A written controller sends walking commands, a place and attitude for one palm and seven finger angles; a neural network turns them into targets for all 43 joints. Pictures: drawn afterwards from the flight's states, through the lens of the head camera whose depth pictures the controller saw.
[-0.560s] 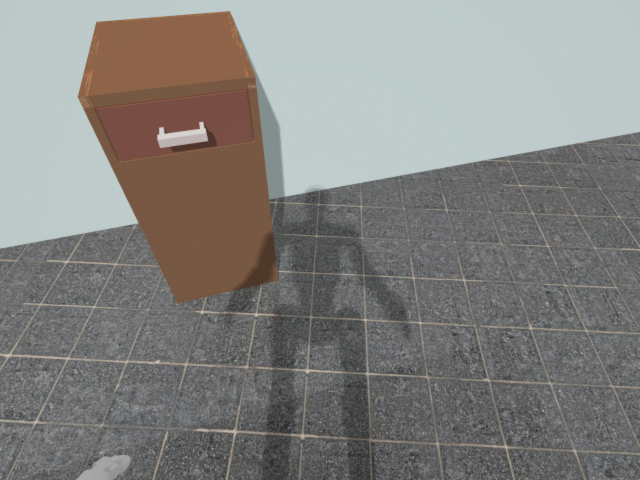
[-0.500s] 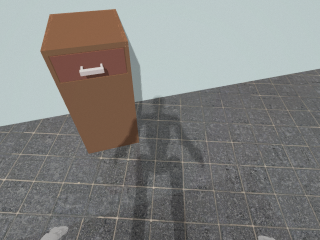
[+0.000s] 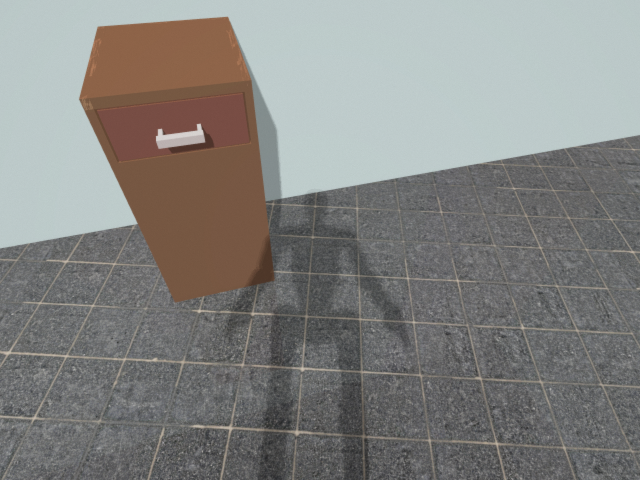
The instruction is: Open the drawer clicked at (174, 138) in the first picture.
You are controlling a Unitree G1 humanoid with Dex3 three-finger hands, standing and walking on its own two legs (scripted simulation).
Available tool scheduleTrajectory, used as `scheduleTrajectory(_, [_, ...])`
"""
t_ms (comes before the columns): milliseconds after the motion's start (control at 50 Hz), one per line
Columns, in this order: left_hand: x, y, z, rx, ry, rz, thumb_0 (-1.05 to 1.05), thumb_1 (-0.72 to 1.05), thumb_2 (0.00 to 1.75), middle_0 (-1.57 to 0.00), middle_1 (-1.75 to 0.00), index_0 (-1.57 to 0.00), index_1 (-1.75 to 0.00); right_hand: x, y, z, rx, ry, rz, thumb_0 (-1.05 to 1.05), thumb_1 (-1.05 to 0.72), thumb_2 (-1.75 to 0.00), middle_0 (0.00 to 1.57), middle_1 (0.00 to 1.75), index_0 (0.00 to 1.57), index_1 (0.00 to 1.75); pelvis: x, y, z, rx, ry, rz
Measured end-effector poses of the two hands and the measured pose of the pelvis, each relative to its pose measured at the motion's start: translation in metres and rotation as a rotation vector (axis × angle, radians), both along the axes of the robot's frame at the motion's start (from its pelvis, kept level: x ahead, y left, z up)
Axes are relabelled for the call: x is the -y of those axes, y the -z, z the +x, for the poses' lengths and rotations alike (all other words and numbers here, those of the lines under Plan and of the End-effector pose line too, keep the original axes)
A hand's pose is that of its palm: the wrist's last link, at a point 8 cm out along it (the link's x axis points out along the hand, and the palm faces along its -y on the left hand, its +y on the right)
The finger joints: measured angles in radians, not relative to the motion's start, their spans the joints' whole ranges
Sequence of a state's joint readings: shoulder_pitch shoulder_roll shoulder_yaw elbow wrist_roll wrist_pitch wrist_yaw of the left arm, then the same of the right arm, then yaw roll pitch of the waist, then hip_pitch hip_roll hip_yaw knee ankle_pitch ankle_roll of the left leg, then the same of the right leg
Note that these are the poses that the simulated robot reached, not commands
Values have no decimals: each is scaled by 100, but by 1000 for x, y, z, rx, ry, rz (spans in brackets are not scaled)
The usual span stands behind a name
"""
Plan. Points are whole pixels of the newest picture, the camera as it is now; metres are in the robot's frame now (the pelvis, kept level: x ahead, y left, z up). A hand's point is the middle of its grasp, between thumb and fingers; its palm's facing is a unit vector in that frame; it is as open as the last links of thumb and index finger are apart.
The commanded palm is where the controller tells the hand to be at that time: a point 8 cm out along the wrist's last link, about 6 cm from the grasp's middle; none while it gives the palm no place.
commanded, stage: stand and wait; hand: left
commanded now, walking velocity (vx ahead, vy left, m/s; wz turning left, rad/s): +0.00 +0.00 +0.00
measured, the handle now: (180, 134) +0.86 +0.40 -0.06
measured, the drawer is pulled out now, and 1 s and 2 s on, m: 0.00 0.00 0.00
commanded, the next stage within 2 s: look at it before walking up in 0.40 s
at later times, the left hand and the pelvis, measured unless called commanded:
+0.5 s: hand out of the picture +0.07 +0.24 -0.15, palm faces -0.04 -0.94 -0.33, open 7.4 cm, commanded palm none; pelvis -0.01 +0.00 +0.00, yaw +0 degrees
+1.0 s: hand out of the picture +0.07 +0.25 -0.15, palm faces -0.03 -0.94 -0.33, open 7.4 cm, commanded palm none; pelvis -0.01 +0.00 +0.00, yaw +0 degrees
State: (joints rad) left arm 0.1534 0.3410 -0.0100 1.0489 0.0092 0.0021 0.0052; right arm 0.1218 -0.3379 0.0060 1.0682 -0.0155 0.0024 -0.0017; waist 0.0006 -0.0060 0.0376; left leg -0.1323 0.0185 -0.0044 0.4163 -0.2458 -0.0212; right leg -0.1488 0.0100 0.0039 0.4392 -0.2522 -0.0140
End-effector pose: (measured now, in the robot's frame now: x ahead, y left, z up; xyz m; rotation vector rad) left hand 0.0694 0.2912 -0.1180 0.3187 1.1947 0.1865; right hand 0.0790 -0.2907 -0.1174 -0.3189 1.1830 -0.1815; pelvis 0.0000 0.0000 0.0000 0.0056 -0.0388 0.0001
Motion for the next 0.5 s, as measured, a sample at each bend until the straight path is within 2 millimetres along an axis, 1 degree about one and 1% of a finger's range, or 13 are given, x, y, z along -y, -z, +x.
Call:
scheduleTrajectory(120, [0,-1,-10,-20,-1,3,0,90,90,-20,-30,-20,-30,2,3,-21,-42,15,5,0,-90,-90,20,30,20,30,1,-1,-6,0,2,-1])
scheduleTrajectory(220, [1,-1,-13,-20,2,3,0,90,90,-20,-30,-20,-30,1,5,-31,-55,23,11,0,-90,-90,20,30,20,30,2,-2,-10,1,3,-1])
scheduleTrajectory(340, [3,-2,-12,-9,7,-2,0,90,90,-20,-30,-20,-30,0,5,-36,-55,26,17,0,-90,-90,20,30,20,30,2,-2,-13,1,4,0])
scheduleTrajectory(500, [5,-1,-10,-3,13,-7,0,90,90,-20,-30,-20,-30,-1,4,-35,-49,27,18,0,-90,-90,20,30,20,30,1,-2,-15,-4,5,-1])
